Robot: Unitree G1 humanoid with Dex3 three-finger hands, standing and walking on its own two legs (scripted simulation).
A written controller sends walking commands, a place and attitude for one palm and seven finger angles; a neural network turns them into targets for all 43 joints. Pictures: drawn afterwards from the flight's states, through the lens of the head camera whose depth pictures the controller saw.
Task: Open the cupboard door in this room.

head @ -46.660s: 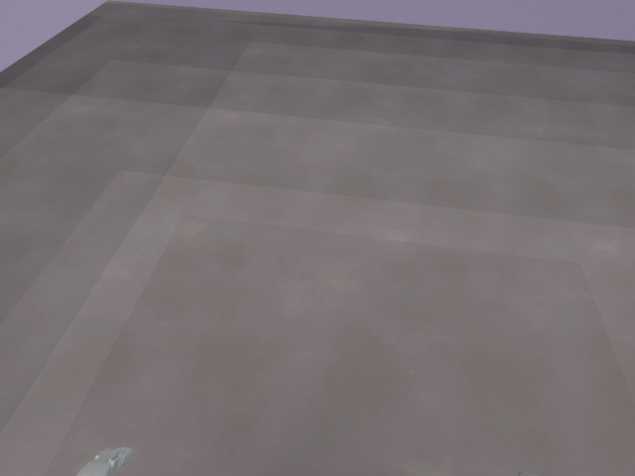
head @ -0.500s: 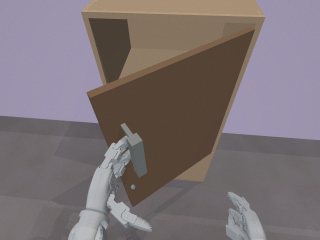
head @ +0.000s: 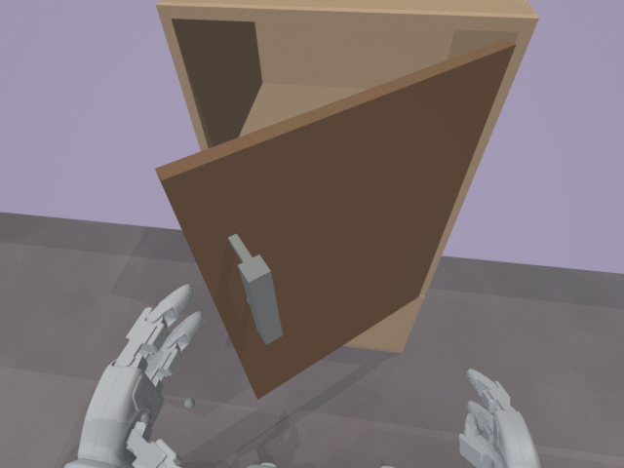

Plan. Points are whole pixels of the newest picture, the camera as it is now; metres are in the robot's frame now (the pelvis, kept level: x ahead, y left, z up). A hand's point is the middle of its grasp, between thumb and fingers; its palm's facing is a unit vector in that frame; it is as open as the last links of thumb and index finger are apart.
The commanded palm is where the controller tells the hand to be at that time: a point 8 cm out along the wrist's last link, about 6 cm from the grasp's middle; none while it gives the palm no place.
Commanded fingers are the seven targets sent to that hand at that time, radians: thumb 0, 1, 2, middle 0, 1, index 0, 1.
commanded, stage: slide the hand sideways off the handle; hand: left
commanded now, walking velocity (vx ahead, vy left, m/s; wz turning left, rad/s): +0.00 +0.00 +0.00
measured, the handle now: (254, 290) +0.30 +0.09 +0.10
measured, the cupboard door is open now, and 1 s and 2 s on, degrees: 40 40 40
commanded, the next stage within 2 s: draw the hand back to the body in 0.06 s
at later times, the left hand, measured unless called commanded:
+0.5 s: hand (139, 400) +0.17 +0.17 +0.12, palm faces -0.07 -1.00 -0.06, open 16.3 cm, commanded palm +0.14 +0.23 +0.14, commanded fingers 0.00 -0.50 0.30 -0.15 -0.30 -0.15 -0.30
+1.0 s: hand (50, 355) +0.19 +0.24 +0.16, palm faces +0.28 -0.89 -0.36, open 13.5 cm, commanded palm +0.14 +0.29 +0.19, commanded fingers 0.00 0.31 0.64 -0.18 -0.30 -0.18 -0.30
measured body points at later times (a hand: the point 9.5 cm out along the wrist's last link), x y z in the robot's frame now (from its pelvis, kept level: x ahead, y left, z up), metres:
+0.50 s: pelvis -0.01 +0.02 +0.01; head -0.01 +0.01 +0.46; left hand +0.16 +0.22 +0.13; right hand +0.18 -0.19 -0.05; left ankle -0.01 +0.13 -0.68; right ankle +0.01 -0.11 -0.68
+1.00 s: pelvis +0.01 +0.03 +0.04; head +0.00 +0.02 +0.49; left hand +0.17 +0.29 +0.18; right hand +0.19 -0.18 -0.03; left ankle -0.01 +0.13 -0.68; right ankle +0.01 -0.10 -0.68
